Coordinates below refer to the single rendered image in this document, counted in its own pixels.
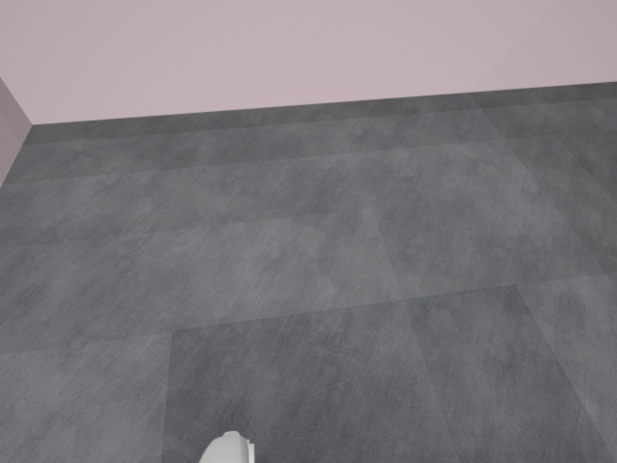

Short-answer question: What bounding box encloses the left robot thigh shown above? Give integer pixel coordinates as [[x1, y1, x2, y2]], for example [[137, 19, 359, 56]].
[[199, 435, 255, 463]]

